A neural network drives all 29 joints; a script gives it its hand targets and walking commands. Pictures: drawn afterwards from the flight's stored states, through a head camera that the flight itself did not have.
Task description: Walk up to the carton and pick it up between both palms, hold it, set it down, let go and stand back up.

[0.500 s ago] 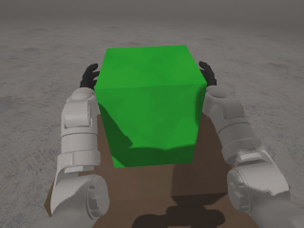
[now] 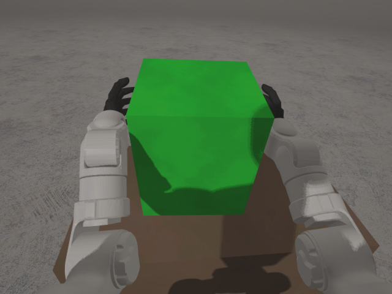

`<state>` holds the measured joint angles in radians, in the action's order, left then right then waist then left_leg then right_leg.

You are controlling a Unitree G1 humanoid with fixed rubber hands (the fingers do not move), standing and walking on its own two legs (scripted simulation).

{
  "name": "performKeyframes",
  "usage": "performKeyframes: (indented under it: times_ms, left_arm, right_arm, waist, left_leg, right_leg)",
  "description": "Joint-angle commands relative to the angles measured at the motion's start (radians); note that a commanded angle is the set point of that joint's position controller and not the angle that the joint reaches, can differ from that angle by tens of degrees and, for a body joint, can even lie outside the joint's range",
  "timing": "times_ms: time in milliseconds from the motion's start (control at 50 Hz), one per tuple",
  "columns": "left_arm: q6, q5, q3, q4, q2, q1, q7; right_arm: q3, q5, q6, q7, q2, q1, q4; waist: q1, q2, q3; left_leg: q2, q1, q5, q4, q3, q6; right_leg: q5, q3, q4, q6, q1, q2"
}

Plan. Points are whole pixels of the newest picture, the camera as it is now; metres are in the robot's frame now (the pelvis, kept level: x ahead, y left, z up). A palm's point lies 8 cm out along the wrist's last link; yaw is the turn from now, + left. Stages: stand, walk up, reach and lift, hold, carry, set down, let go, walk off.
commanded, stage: hold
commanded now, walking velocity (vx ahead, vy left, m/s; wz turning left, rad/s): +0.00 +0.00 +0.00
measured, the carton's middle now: (194, 138) +0.37 +0.01 +0.20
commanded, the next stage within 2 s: none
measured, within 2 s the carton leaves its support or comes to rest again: neither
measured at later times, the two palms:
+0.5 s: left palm (109, 122) +0.34 +0.17 +0.26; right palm (273, 120) +0.35 -0.13 +0.26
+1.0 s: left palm (115, 113) +0.36 +0.16 +0.27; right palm (272, 122) +0.36 -0.14 +0.25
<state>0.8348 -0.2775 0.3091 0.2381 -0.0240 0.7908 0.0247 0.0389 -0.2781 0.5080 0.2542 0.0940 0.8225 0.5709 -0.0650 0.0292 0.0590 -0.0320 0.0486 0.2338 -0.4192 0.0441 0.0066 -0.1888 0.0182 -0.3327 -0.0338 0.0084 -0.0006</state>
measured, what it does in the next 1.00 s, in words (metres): stands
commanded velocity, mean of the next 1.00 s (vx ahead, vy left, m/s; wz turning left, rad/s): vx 0.00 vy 0.00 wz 0.00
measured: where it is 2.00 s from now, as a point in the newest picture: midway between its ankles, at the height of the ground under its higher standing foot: outside the picture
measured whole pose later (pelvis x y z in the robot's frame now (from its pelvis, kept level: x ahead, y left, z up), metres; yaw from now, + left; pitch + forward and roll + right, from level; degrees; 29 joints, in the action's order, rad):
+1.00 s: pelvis +0.00 +0.00 +0.00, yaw +0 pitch -7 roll -1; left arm 0.85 -0.28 0.28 0.17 -0.03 0.77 0.03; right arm 0.03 -0.30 0.52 0.27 0.09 0.78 0.48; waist -0.06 0.02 0.06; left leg -0.03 0.05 0.24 -0.42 0.04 0.01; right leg -0.19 0.02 -0.33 -0.03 0.01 0.00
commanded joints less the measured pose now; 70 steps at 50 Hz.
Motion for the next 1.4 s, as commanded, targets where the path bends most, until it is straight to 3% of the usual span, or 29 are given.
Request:
performKeyframes:
  times_ms: [0, 20, 60, 120, 180, 220, 240, 320, 380, 420, 480, 560, 580, 660, 700, 740, 780, 800, 960, 1000, 1020, 1040, 1140, 1200, 1220, 1260, 1300, 1340, 1380]
  left_arm:
    - [-0.015, 0.095, -0.389, -0.127, 0.547, 0.600, 0.173]
    - [-0.023, 0.136, -0.417, -0.153, 0.555, 0.598, 0.168]
    - [-0.025, 0.115, -0.396, -0.091, 0.549, 0.667, 0.163]
    - [-0.040, 0.149, -0.424, -0.120, 0.577, 0.716, 0.158]
    - [-0.053, 0.146, -0.440, -0.118, 0.595, 0.765, 0.139]
    - [-0.058, 0.148, -0.409, -0.103, 0.583, 0.728, 0.139]
    - [-0.052, 0.108, -0.349, 0.014, 0.568, 0.739, 0.146]
    - [-0.068, 0.103, -0.358, 0.052, 0.581, 0.775, 0.155]
    - [-0.094, 0.125, -0.319, 0.136, 0.561, 0.816, 0.151]
    - [-0.113, 0.127, -0.311, 0.105, 0.549, 0.883, 0.156]
    - [-0.137, 0.162, -0.380, 0.113, 0.587, 0.896, 0.138]
    - [-0.129, 0.120, -0.337, 0.111, 0.583, 0.815, 0.142]
    - [-0.116, 0.098, -0.300, 0.194, 0.538, 0.801, 0.147]
    - [-0.127, 0.155, -0.370, 0.082, 0.568, 0.798, 0.147]
    - [-0.118, 0.155, -0.413, -0.006, 0.601, 0.775, 0.139]
    - [-0.112, 0.174, -0.430, -0.081, 0.583, 0.748, 0.138]
    - [-0.107, 0.182, -0.446, -0.105, 0.583, 0.776, 0.132]
    - [-0.101, 0.176, -0.436, -0.121, 0.589, 0.711, 0.132]
    - [-0.003, 0.123, -0.439, -0.254, 0.543, 0.496, 0.162]
    - [0.019, 0.102, -0.416, -0.229, 0.519, 0.522, 0.177]
    - [0.029, 0.084, -0.379, -0.164, 0.505, 0.520, 0.189]
    - [0.023, 0.097, -0.396, -0.201, 0.519, 0.541, 0.196]
    - [-0.017, 0.126, -0.393, -0.154, 0.547, 0.659, 0.170]
    - [-0.020, 0.092, -0.351, -0.018, 0.522, 0.699, 0.177]
    - [-0.033, 0.104, -0.375, -0.035, 0.565, 0.704, 0.176]
    - [-0.049, 0.094, -0.316, 0.023, 0.522, 0.776, 0.175]
    - [-0.065, 0.131, -0.345, 0.053, 0.544, 0.790, 0.179]
    - [-0.092, 0.112, -0.317, 0.098, 0.543, 0.839, 0.165]
    - [-0.101, 0.111, -0.321, 0.121, 0.545, 0.843, 0.168]
  right_arm:
    - [-0.350, -0.168, -0.004, -0.107, -0.539, 0.782, -0.334]
    - [-0.390, -0.180, -0.014, -0.110, -0.554, 0.824, -0.417]
    - [-0.378, -0.175, -0.010, -0.118, -0.568, 0.901, -0.346]
    - [-0.335, -0.151, -0.007, -0.131, -0.561, 0.839, -0.298]
    - [-0.328, -0.132, -0.027, -0.144, -0.594, 0.898, -0.251]
    - [-0.361, -0.142, -0.026, -0.153, -0.603, 0.902, -0.272]
    - [-0.297, -0.100, -0.021, -0.159, -0.577, 0.914, -0.165]
    - [-0.206, -0.042, -0.049, -0.190, -0.555, 0.901, -0.078]
    - [-0.217, -0.030, -0.062, -0.198, -0.597, 0.970, -0.071]
    - [-0.183, -0.014, -0.066, -0.206, -0.602, 0.925, 0.007]
    - [-0.184, -0.019, -0.087, -0.205, -0.616, 0.930, 0.008]
    - [-0.222, -0.057, -0.092, -0.193, -0.608, 0.900, -0.016]
    - [-0.191, -0.029, -0.080, -0.190, -0.560, 0.903, 0.029]
    - [-0.277, -0.096, -0.081, -0.173, -0.613, 0.914, -0.087]
    - [-0.283, -0.118, -0.081, -0.164, -0.608, 0.861, -0.109]
    - [-0.338, -0.149, -0.076, -0.152, -0.611, 0.872, -0.207]
    - [-0.343, -0.163, -0.065, -0.133, -0.599, 0.841, -0.215]
    - [-0.387, -0.197, -0.059, -0.129, -0.618, 0.825, -0.262]
    - [-0.463, -0.237, 0.000, -0.088, -0.533, 0.743, -0.499]
    - [-0.382, -0.193, 0.023, -0.087, -0.477, 0.690, -0.401]
    - [-0.387, -0.182, 0.026, -0.092, -0.493, 0.728, -0.389]
    - [-0.364, -0.176, 0.026, -0.096, -0.498, 0.707, -0.413]
    - [-0.362, -0.156, 0.003, -0.138, -0.563, 0.872, -0.362]
    - [-0.289, -0.087, 0.009, -0.149, -0.540, 0.845, -0.186]
    - [-0.288, -0.073, -0.017, -0.158, -0.560, 0.895, -0.236]
    - [-0.247, -0.047, -0.008, -0.181, -0.568, 0.879, -0.108]
    - [-0.211, -0.020, -0.034, -0.182, -0.571, 0.900, -0.100]
    - [-0.204, -0.022, -0.043, -0.198, -0.600, 0.930, -0.051]
    - [-0.169, -0.005, -0.055, -0.199, -0.587, 0.911, 0.002]
  waist:
    - [-0.042, -0.054, 0.275]
    - [-0.020, -0.040, 0.321]
    - [0.007, -0.043, 0.275]
    - [-0.040, -0.066, 0.307]
    - [-0.019, -0.101, 0.334]
    - [0.009, -0.038, 0.306]
    - [0.002, -0.049, 0.172]
    - [-0.023, -0.101, 0.165]
    - [-0.001, -0.031, 0.189]
    - [-0.013, -0.060, 0.173]
    - [-0.045, -0.077, 0.227]
    - [-0.014, -0.057, 0.221]
    - [-0.016, -0.063, 0.135]
    - [-0.009, -0.030, 0.254]
    - [-0.032, -0.090, 0.319]
    - [-0.018, -0.047, 0.401]
    - [-0.041, -0.064, 0.373]
    - [-0.014, -0.049, 0.380]
    - [-0.027, -0.025, 0.372]
    - [-0.057, -0.076, 0.269]
    - [-0.021, -0.071, 0.262]
    - [-0.043, -0.053, 0.249]
    - [0.011, -0.045, 0.286]
    - [-0.006, -0.048, 0.171]
    - [-0.012, -0.054, 0.220]
    - [-0.003, -0.049, 0.146]
    - [-0.037, -0.039, 0.182]
    - [0.009, -0.053, 0.182]
    - [-0.016, -0.077, 0.158]
  left_leg:
    - [0.072, -0.091, -0.431, 0.093, -0.025, -0.063]
    - [0.070, -0.104, -0.446, 0.078, -0.030, -0.054]
    - [0.064, -0.072, -0.371, 0.090, -0.034, -0.045]
    - [0.061, -0.084, -0.348, 0.105, -0.039, -0.071]
    - [0.049, -0.058, -0.330, 0.105, -0.028, -0.072]
    - [0.050, -0.060, -0.299, 0.126, -0.039, -0.049]
    - [0.048, 0.026, -0.160, 0.172, -0.031, -0.040]
    - [0.022, 0.135, 0.073, 0.246, -0.043, -0.030]
    - [0.039, 0.141, 0.091, 0.233, -0.023, 0.004]
    - [0.029, 0.160, 0.131, 0.244, -0.028, -0.002]
    - [0.028, 0.151, 0.078, 0.231, -0.045, -0.022]
    - [0.037, 0.128, -0.021, 0.216, -0.036, -0.024]
    - [0.041, 0.147, 0.058, 0.222, -0.027, -0.015]
    - [0.048, 0.061, -0.147, 0.160, -0.028, -0.035]
    - [0.051, -0.024, -0.318, 0.114, -0.035, -0.074]
    - [0.053, -0.090, -0.437, 0.072, -0.039, -0.073]
    - [0.056, -0.093, -0.479, 0.058, -0.042, -0.083]
    - [0.064, -0.106, -0.533, 0.038, -0.045, -0.073]
    - [0.075, -0.151, -0.605, 0.033, -0.035, -0.065]
    - [0.067, -0.122, -0.504, 0.065, -0.031, -0.086]
    - [0.063, -0.096, -0.444, 0.088, -0.022, -0.061]
    - [0.057, -0.085, -0.434, 0.095, -0.030, -0.069]
    - [0.061, -0.049, -0.330, 0.132, -0.021, -0.058]
    - [0.052, 0.031, -0.098, 0.189, -0.013, -0.041]
    - [0.034, 0.043, -0.122, 0.197, -0.026, -0.041]
    - [0.046, 0.087, -0.008, 0.225, -0.013, -0.017]
    - [0.039, 0.120, 0.044, 0.232, -0.015, -0.020]
    - [0.038, 0.146, 0.095, 0.245, -0.020, -0.005]
    - [0.038, 0.179, 0.102, 0.238, -0.024, -0.017]
  right_leg:
    - [0.266, -0.046, 0.074, -0.007, -0.147, 0.090]
    - [0.274, -0.048, 0.071, -0.011, -0.141, 0.093]
    - [0.188, -0.041, 0.082, -0.005, -0.099, 0.090]
    - [0.166, -0.044, 0.074, 0.008, -0.091, 0.091]
    - [0.139, -0.048, 0.067, 0.017, -0.083, 0.091]
    - [0.108, -0.061, 0.078, 0.013, -0.063, 0.098]
    - [0.005, -0.050, 0.098, 0.018, -0.044, 0.087]
    - [-0.054, -0.066, 0.048, 0.018, -0.080, 0.090]
    - [-0.091, -0.062, 0.064, 0.007, -0.055, 0.086]
    - [-0.097, -0.060, 0.055, 0.015, -0.058, 0.086]
    - [-0.030, -0.061, 0.054, 0.013, -0.052, 0.086]
    - [0.047, -0.060, 0.056, 0.008, -0.103, 0.093]
    - [-0.055, -0.047, 0.083, 0.007, -0.053, 0.077]
    - [0.065, -0.041, 0.082, 0.012, -0.075, 0.091]
    - [0.173, -0.045, 0.062, 0.018, -0.096, 0.095]
    - [0.250, -0.045, 0.059, 0.010, -0.123, 0.100]
    - [0.272, -0.035, 0.064, 0.001, -0.127, 0.096]
    - [0.334, -0.040, 0.050, -0.008, -0.131, 0.102]
    - [0.477, -0.049, 0.041, -0.025, -0.216, 0.104]
    - [0.353, -0.046, 0.059, -0.002, -0.151, 0.090]
    - [0.269, -0.043, 0.067, -0.002, -0.159, 0.089]
    - [0.264, -0.043, 0.065, 0.000, -0.164, 0.092]
    - [0.141, -0.059, 0.062, 0.013, -0.104, 0.094]
    - [-0.020, -0.054, 0.092, 0.024, -0.079, 0.081]
    - [0.031, -0.063, 0.075, 0.028, -0.088, 0.089]
    - [-0.061, -0.063, 0.077, 0.018, -0.059, 0.078]
    - [-0.049, -0.068, 0.064, 0.018, -0.074, 0.086]
    - [-0.083, -0.069, 0.049, 0.008, -0.062, 0.085]
    - [-0.067, -0.066, 0.053, 0.012, -0.067, 0.082]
